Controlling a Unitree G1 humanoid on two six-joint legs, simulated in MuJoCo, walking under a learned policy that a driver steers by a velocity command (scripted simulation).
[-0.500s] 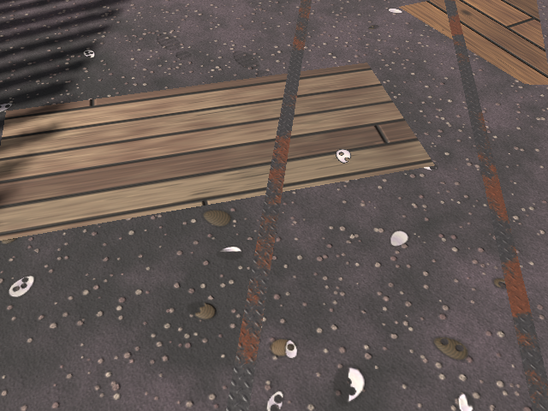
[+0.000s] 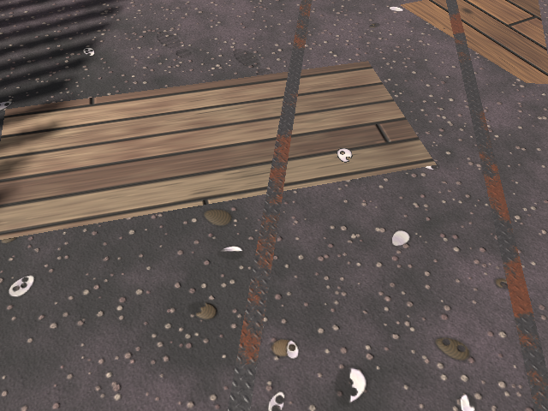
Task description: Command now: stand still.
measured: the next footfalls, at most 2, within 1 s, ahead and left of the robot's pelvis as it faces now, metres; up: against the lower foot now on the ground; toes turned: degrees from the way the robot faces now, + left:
right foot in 0.48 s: +0.12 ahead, -0.13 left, +0.00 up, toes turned -5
left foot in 0.96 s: +0.47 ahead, +0.02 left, +0.00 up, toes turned +4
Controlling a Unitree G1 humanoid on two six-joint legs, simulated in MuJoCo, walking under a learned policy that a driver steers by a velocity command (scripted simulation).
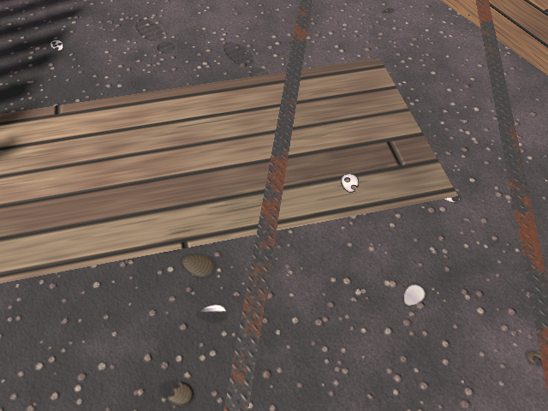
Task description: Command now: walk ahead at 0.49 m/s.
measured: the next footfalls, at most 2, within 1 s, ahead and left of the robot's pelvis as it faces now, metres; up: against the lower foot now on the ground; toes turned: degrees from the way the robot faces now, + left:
right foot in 0.50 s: +0.47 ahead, -0.10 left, +0.00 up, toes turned -4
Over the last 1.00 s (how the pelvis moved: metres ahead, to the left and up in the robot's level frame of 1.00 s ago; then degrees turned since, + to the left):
0.33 -0.04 -0.03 -1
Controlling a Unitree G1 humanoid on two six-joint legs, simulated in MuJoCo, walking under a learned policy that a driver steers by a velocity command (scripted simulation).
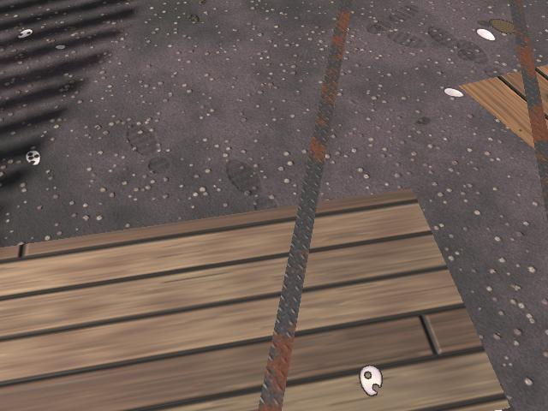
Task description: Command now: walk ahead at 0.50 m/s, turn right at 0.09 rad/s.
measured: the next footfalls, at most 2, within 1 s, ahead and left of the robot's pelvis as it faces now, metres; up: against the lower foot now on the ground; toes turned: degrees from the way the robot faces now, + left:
left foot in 0.06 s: +0.21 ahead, +0.10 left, +0.00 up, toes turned +4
right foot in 0.54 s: +0.38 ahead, -0.09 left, +0.00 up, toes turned -12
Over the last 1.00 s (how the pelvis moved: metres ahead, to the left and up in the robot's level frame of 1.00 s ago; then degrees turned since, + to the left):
0.56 -0.02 0.02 0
